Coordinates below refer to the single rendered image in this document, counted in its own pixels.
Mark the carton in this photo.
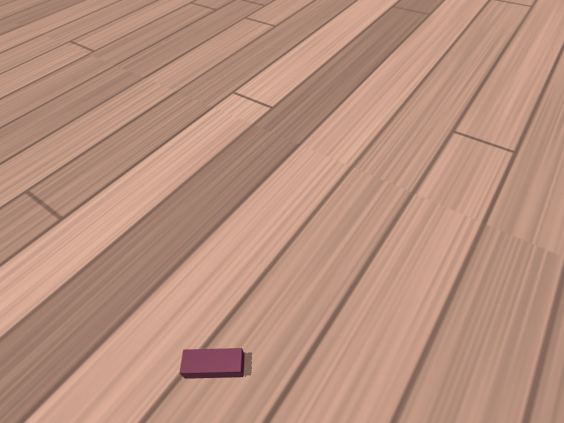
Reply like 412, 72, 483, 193
180, 348, 245, 379

